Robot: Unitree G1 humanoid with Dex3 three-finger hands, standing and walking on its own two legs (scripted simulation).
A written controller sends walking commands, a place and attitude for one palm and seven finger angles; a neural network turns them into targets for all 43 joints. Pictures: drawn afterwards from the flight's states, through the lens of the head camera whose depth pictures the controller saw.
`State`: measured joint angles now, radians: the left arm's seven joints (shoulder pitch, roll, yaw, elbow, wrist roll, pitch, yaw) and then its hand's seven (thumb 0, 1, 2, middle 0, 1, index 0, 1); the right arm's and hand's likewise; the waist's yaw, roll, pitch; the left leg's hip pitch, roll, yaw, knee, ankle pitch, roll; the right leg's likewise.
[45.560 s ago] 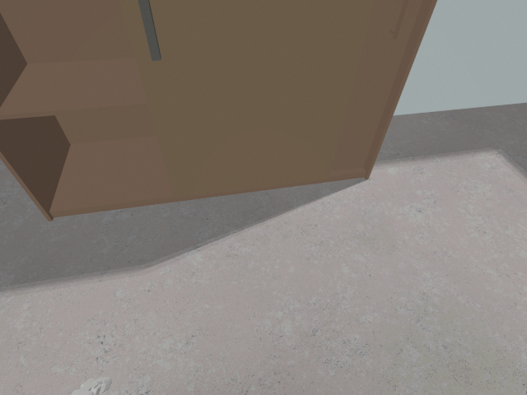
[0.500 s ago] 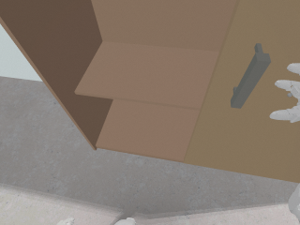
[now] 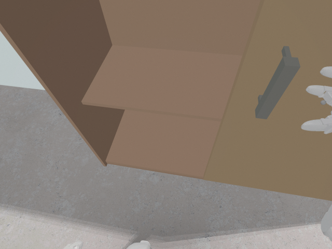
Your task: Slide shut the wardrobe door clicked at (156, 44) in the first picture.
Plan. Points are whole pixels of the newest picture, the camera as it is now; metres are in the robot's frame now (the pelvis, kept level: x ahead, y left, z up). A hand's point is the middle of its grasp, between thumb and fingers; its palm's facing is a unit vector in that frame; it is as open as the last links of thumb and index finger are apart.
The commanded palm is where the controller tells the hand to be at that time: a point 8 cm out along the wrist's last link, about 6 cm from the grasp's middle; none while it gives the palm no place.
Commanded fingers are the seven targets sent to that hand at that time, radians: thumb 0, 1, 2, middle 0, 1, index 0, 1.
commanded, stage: feel for the door with the fingertips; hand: right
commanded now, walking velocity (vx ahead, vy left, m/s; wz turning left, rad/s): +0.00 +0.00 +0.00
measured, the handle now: (272, 84) +0.50 -0.18 +0.12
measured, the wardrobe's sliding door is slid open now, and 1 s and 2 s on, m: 0.61 0.61 0.61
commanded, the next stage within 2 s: slide the fingers in behind the handle in 0.36 s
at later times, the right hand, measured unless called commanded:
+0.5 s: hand (301, 99) +0.46 -0.23 +0.12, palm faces +0.06 +1.00 -0.01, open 13.5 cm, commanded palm +0.43 -0.28 +0.12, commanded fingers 0.00 0.50 -0.30 0.30 1.20 0.30 1.20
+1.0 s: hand (294, 103) +0.45 -0.22 +0.11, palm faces +0.06 +1.00 +0.00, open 13.9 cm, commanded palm +0.41 -0.26 +0.12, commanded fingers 0.00 0.50 -0.30 0.30 1.20 0.30 1.20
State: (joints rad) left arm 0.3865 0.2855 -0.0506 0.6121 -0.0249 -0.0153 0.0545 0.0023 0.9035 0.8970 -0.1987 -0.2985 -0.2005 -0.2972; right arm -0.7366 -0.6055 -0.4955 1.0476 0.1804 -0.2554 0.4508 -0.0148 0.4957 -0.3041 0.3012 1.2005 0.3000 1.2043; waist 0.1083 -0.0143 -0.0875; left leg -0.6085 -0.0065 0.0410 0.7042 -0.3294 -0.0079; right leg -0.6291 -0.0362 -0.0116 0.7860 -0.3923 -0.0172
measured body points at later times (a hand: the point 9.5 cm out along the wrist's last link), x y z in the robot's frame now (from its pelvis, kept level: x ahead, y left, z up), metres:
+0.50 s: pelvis +0.00 +0.00 +0.00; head +0.07 +0.00 +0.45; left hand +0.06 +0.26 -0.11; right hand +0.45 -0.29 +0.12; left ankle +0.00 +0.13 -0.71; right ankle -0.01 -0.10 -0.71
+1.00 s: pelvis +0.00 +0.01 +0.00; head +0.06 +0.00 +0.45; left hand +0.05 +0.27 -0.11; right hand +0.44 -0.27 +0.12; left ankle +0.00 +0.13 -0.71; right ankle -0.01 -0.10 -0.71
